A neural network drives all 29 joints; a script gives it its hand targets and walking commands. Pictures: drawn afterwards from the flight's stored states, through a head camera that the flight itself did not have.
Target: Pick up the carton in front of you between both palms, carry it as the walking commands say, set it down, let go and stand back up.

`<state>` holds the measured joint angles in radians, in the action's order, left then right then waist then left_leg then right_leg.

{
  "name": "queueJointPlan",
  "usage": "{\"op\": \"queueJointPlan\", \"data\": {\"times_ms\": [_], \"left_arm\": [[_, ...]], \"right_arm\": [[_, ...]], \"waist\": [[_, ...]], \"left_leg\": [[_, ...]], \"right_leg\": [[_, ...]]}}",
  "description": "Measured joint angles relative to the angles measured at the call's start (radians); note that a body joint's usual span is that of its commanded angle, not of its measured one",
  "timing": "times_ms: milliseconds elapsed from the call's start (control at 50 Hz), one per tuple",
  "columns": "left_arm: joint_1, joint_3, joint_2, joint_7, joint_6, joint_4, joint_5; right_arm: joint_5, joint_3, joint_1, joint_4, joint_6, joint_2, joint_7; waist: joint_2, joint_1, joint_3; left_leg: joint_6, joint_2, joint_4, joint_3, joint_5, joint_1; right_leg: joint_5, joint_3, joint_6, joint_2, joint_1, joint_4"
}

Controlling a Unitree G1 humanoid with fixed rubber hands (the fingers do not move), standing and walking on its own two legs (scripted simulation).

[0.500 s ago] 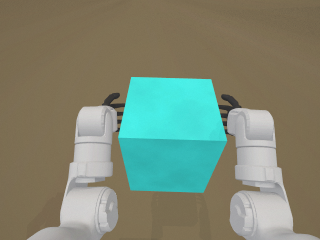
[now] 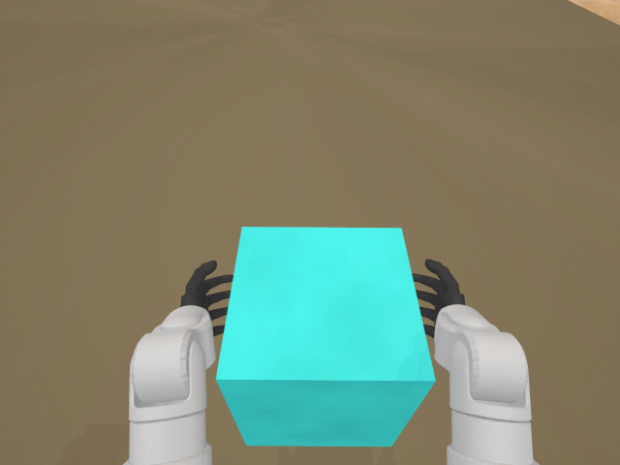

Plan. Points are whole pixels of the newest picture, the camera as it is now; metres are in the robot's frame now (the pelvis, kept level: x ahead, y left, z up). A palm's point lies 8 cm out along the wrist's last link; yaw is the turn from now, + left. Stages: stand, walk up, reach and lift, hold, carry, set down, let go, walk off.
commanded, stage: carry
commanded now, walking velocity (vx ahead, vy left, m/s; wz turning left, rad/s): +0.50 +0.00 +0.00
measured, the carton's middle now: (320, 342) +0.29 +0.00 +0.01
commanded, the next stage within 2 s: none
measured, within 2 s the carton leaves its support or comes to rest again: neither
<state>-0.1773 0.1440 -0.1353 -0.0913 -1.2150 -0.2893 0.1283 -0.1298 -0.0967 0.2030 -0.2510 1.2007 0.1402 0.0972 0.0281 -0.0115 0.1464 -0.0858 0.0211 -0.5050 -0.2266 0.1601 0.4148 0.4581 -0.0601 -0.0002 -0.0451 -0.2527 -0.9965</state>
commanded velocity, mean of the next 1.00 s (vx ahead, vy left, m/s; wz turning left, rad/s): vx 0.05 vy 0.00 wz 0.00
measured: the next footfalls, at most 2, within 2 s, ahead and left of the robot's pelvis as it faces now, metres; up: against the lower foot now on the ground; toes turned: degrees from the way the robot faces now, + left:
right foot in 0.36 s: +0.40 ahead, -0.11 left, +0.00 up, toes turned +15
left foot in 0.56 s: +0.30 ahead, +0.09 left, +0.00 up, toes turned +5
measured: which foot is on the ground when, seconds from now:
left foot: down 0.00-0.36, up 0.38-0.54, down 0.56-1.00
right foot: up 0.00-0.34, down 0.36-1.00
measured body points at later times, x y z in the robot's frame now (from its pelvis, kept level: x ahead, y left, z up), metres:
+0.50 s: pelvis +0.26 -0.04 +0.00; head +0.26 -0.05 +0.45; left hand +0.53 +0.12 +0.07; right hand +0.55 -0.18 +0.06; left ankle +0.17 +0.08 -0.71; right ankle +0.36 -0.11 -0.73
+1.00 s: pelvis +0.35 -0.02 +0.00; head +0.31 -0.02 +0.45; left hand +0.61 +0.15 +0.08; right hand +0.63 -0.16 +0.08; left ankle +0.26 +0.08 -0.73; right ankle +0.36 -0.12 -0.73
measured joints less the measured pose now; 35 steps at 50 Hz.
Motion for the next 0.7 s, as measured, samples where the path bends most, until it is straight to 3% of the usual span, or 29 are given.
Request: {"op": "queueJointPlan", "data": {"times_ms": [60, 200, 300, 360, 400, 420, 460, 520, 600, 700], "left_arm": [[0.007, -0.014, 0.001, -0.001, -0.023, 0.019, 0.006], [0.008, -0.033, 0.001, 0.0, -0.025, 0.015, 0.014], [0.006, -0.026, 0.001, 0.0, -0.025, -0.009, 0.013], [-0.004, -0.023, -0.001, 0.001, -0.027, -0.006, 0.013], [-0.02, -0.034, -0.003, 0.001, -0.006, 0.036, 0.018], [-0.03, -0.036, -0.005, 0.001, 0.001, 0.06, 0.02], [-0.03, -0.036, -0.006, 0.001, 0.007, 0.084, 0.019], [-0.005, -0.031, -0.002, 0.002, 0.009, 0.066, 0.008], [0.028, -0.036, 0.003, 0.003, 0.027, 0.023, -0.004], [0.025, -0.036, 0.003, 0.003, 0.021, -0.007, -0.006]], "right_arm": [[0.001, -0.004, -0.022, 0.006, 0.022, -0.003, 0.0], [0.008, -0.011, -0.036, -0.012, 0.023, -0.006, -0.003], [0.003, -0.007, -0.02, -0.022, 0.022, -0.004, -0.006], [-0.005, -0.012, -0.011, -0.024, 0.028, -0.002, -0.011], [-0.004, -0.027, 0.005, -0.006, 0.028, -0.016, -0.014], [-0.004, -0.034, 0.01, 0.004, 0.029, -0.022, -0.015], [-0.006, -0.039, 0.005, 0.017, 0.029, -0.02, -0.015], [-0.011, -0.035, -0.019, 0.003, 0.021, 0.0, -0.01], [-0.007, -0.004, -0.041, -0.029, 0.005, -0.006, -0.006], [-0.006, 0.002, -0.039, -0.055, 0.008, -0.006, -0.007]], "waist": [[-0.013, -0.01, 0.006], [-0.021, -0.017, 0.022], [-0.021, -0.007, 0.015], [-0.02, -0.005, 0.008], [-0.064, 0.008, -0.004], [-0.076, 0.011, -0.018], [-0.078, 0.011, -0.045], [-0.068, 0.012, -0.076], [-0.062, 0.021, -0.079], [-0.045, 0.017, -0.017]], "left_leg": [[0.015, 0.002, 0.069, 0.006, 0.017, -0.088], [0.039, 0.001, 0.221, 0.022, 0.057, -0.287], [0.08, 0.016, 0.202, 0.029, 0.159, -0.391], [0.114, 0.03, 0.086, 0.038, 0.275, -0.419], [0.133, 0.071, -0.104, 0.067, 0.327, -0.348], [0.138, 0.069, -0.206, 0.1, 0.348, -0.294], [0.13, 0.045, -0.302, 0.141, 0.397, -0.206], [0.114, 0.031, -0.17, 0.143, 0.386, -0.15], [0.102, 0.042, 0.011, 0.114, 0.121, -0.176], [0.101, 0.04, 0.018, 0.111, 0.181, -0.224]], "right_leg": [[-0.073, -0.006, 0.009, -0.011, -0.169, -0.099], [-0.285, -0.041, -0.029, -0.071, -0.339, 0.262], [-0.436, -0.093, -0.02, -0.044, -0.319, 0.437], [-0.529, -0.144, -0.003, -0.017, -0.216, 0.568], [-0.414, -0.171, 0.072, 0.008, -0.207, 0.53], [-0.385, -0.179, 0.089, 0.01, -0.209, 0.51], [-0.39, -0.18, 0.077, 0.005, -0.191, 0.522], [-0.377, -0.179, 0.082, 0.003, -0.147, 0.57], [-0.349, -0.175, 0.074, 0.013, -0.101, 0.582], [-0.277, -0.173, 0.056, 0.005, -0.08, 0.534]]}}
